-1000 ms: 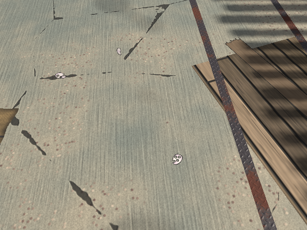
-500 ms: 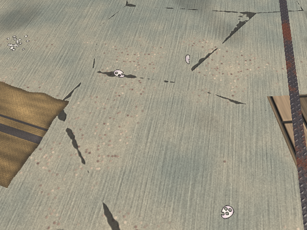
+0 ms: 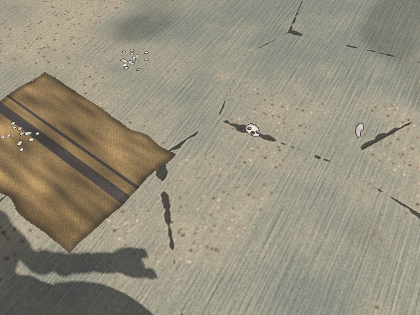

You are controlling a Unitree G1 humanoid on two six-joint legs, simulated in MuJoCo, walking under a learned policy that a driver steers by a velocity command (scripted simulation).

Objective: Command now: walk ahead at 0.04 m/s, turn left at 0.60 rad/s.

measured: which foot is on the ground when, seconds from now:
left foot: up 0.00-0.22, down 0.24-1.00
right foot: down 0.00-0.24, up 0.26-0.64, down 0.66-1.00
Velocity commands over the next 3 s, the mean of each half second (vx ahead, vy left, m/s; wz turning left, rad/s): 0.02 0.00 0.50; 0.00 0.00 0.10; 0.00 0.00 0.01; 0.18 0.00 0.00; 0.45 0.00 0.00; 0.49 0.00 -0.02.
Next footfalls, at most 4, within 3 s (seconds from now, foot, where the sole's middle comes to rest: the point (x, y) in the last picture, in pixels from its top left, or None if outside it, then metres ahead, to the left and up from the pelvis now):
0.24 left None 0.04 0.15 -0.77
0.66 right None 0.08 -0.09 -0.77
2.38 right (217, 301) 0.48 0.04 -0.77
2.94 left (128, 231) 0.73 0.34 -0.77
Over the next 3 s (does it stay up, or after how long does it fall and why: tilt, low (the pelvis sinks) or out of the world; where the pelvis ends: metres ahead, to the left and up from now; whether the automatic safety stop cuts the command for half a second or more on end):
stays up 0.61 0.21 -0.01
